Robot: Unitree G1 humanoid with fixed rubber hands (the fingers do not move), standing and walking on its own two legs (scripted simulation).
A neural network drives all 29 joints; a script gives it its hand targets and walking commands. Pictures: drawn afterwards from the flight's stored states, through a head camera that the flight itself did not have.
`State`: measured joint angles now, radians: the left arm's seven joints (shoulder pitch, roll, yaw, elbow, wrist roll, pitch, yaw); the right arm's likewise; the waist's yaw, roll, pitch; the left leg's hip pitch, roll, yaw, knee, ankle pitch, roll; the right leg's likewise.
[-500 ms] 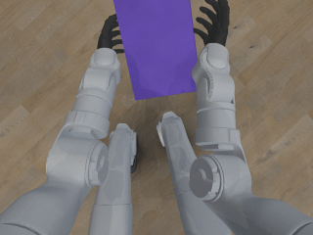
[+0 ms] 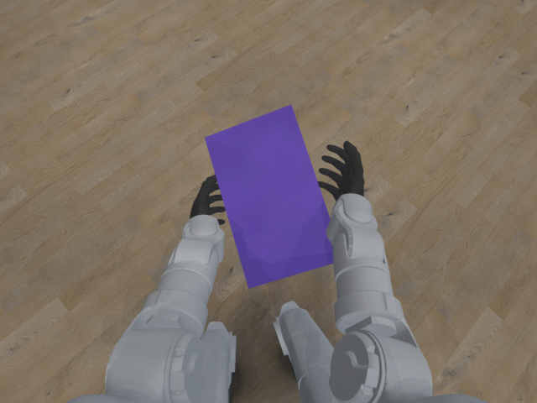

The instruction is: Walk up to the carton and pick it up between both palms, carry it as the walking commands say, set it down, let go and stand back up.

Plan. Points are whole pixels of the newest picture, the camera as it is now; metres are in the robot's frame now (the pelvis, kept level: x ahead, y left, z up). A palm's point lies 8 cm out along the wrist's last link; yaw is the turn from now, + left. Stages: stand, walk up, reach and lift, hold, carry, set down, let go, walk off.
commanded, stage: reach and lift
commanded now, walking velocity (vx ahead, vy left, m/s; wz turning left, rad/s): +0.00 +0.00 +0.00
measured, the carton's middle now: (280, 201) +0.42 -0.10 -0.14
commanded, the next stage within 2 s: none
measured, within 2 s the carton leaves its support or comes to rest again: neither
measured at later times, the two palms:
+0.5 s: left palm (193, 202) +0.39 +0.04 -0.02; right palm (357, 171) +0.38 -0.19 +0.03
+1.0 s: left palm (193, 213) +0.35 +0.04 +0.03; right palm (384, 184) +0.33 -0.19 +0.08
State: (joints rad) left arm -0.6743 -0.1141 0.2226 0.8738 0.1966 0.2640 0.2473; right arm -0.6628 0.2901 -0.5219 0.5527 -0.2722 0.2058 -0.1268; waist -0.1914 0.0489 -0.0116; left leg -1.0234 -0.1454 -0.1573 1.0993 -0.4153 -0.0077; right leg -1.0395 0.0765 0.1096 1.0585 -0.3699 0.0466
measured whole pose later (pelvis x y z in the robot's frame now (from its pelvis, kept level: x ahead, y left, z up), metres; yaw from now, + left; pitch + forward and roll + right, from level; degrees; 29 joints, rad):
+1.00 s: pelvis +0.02 +0.01 +0.07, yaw -1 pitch +3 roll +0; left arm -0.52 -0.14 0.12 0.80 0.16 0.40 0.19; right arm -0.53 0.25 -0.48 0.54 -0.29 0.32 -0.07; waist -0.20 0.01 0.07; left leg -0.41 -0.13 -0.15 0.62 -0.25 0.03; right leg -0.44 0.03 0.17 0.61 -0.23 0.05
